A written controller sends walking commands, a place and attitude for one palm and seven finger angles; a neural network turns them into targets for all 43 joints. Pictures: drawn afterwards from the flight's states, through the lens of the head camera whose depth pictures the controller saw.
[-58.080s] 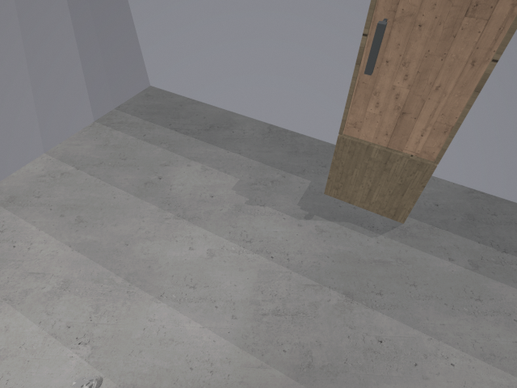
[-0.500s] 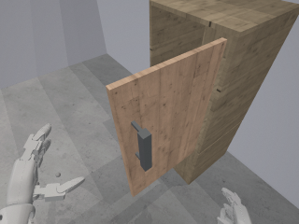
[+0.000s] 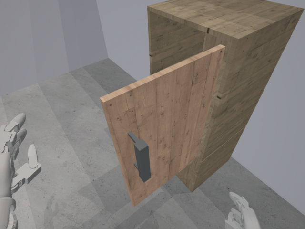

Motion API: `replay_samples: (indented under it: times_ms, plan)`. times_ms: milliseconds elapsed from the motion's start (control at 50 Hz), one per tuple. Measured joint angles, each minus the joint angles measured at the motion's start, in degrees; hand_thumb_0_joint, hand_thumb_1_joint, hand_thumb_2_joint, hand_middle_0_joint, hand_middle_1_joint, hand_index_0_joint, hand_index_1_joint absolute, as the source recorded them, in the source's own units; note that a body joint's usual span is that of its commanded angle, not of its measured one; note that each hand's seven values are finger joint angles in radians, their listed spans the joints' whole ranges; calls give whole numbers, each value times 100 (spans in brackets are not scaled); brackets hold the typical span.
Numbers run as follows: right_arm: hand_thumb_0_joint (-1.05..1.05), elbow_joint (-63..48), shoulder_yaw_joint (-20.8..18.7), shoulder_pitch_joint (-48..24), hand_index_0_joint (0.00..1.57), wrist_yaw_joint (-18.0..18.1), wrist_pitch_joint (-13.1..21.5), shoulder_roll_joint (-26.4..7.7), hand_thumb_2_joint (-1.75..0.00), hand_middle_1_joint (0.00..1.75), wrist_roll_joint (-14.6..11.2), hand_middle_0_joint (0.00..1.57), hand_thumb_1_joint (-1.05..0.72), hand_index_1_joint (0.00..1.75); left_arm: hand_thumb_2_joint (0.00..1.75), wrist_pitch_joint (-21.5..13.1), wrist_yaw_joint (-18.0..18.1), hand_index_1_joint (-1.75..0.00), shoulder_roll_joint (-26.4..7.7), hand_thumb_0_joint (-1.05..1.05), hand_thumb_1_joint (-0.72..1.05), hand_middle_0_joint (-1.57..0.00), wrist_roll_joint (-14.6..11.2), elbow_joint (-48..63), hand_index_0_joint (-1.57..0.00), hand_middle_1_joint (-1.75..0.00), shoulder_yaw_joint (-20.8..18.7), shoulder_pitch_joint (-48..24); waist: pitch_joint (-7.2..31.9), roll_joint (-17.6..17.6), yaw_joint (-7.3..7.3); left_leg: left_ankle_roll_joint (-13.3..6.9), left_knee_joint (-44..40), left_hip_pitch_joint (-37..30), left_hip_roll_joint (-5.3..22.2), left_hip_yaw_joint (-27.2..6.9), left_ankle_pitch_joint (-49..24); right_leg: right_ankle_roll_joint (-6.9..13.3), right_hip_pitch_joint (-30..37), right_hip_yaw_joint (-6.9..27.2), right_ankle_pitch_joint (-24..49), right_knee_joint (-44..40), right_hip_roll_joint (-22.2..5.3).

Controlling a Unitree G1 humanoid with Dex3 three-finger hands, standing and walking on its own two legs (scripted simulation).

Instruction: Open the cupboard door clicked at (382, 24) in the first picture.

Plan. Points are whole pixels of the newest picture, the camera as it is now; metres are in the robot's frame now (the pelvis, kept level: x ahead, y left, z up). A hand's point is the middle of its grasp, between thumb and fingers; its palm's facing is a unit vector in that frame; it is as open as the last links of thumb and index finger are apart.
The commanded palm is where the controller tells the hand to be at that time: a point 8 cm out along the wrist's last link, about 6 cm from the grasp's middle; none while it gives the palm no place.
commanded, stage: draw the hand back to the body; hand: left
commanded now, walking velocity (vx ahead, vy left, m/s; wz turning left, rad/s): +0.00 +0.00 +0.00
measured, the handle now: (138, 157) +0.30 +0.08 +0.04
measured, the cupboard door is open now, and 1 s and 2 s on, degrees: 90 90 90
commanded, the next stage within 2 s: step back with the hand held close in 0.22 s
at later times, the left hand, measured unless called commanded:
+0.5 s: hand (39, 161) +0.19 +0.25 +0.16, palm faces +0.40 -0.78 -0.48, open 7.4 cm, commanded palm +0.14 +0.29 +0.17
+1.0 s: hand out of the picture +0.11 +0.28 +0.15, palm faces +0.40 -0.75 -0.52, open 7.4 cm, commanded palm +0.05 +0.32 +0.17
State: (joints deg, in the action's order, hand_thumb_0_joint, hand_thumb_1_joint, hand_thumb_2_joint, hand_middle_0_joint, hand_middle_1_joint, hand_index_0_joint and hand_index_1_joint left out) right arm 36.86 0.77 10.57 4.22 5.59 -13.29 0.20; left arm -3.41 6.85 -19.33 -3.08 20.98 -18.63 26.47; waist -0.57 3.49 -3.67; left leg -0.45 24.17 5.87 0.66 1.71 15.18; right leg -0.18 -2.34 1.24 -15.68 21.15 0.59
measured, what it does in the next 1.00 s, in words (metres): shifts its weight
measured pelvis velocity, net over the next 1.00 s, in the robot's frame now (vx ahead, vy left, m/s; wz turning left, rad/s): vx -0.10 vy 0.02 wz -0.02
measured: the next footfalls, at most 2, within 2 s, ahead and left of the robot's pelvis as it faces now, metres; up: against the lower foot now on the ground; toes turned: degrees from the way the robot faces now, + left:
right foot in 1.38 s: -0.14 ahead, -0.10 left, +0.00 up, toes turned +7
left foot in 1.64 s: -0.23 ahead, +0.11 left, +0.00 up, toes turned +0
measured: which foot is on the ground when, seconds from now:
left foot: down 0.00-1.00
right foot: down 0.00-1.00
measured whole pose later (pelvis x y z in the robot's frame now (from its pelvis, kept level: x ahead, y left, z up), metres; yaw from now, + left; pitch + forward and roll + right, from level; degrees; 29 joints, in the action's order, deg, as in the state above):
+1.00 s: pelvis -0.10 +0.02 -0.01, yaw -1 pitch -1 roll -1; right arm 31.2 -0.1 11.9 4.7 3.6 -12.8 -0.7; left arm -11.4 8.6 -23.9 -0.1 27.6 -24.5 30.9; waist -3.5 1.3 -0.3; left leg -2.7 32.1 20.6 0.6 3.2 10.9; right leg -2.0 -17.8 2.4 -10.9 29.9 0.3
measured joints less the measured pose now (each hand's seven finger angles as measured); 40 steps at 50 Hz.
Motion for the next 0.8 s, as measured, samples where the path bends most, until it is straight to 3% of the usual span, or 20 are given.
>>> replay_samples:
  times_ms: [380,480,660,800]
  plan:
    - [1,73,-32,31,20,29,62,3,-90,30,-6,20,-90,30,90,-85,-64,-30,-27,1,89,-21,6,43,-21,-31,3,-12,-36,40,14,79,-38,-27,106,-22,-52,84,44,-19,73,-82,106]
    - [1,-124,-26,-131,20,15,-171,-31,-90,30,-36,20,-90,30,90,-440,-63,-30,-177,1,89,-21,52,91,-21,-31,-309,121,32,95,168,70,69,324,179,51,-64,64,-273,61,221,-135,170]
    - [1,-447,-179,-205,20,89,-526,-71,-90,30,-104,20,-90,30,90,-412,-57,-30,-441,1,89,-21,89,294,-21,-31,-228,423,-88,-69,371,-34,18,665,96,250,-283,-54,-775,247,374,39,79]
    - [1,-570,-183,-66,20,85,-541,-16,-90,30,-109,20,-90,30,90,-506,51,-30,-619,1,89,-21,106,683,-21,-31,-397,573,-189,-268,394,-112,204,941,47,269,-404,-124,-1073,262,466,282,30]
